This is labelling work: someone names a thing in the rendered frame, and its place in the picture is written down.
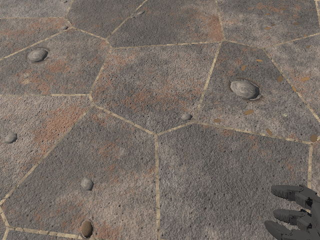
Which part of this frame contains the robot right hand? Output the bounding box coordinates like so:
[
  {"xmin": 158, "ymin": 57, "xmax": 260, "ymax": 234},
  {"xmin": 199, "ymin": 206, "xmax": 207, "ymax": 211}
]
[{"xmin": 264, "ymin": 184, "xmax": 320, "ymax": 240}]

